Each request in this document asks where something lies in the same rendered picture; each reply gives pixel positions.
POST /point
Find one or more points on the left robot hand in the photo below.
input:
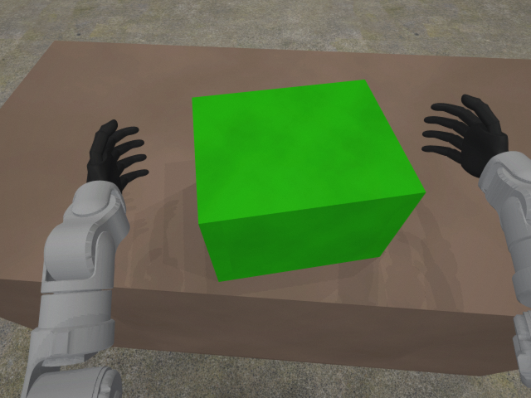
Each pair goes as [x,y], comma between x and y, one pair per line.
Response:
[104,165]

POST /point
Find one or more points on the pedestal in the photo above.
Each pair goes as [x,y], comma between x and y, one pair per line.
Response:
[440,298]

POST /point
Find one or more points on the left robot forearm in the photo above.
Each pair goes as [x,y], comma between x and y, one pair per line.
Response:
[75,322]

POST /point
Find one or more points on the robot left upper arm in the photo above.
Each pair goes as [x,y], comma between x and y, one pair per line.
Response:
[94,382]

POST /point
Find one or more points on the right robot forearm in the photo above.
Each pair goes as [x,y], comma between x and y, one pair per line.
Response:
[506,183]

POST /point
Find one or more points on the robot right upper arm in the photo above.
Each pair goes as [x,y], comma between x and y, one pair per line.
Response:
[522,346]

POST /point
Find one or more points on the carton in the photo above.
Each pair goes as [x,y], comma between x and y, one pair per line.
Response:
[298,177]

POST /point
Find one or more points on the right robot hand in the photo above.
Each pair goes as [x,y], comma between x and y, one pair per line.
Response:
[482,140]

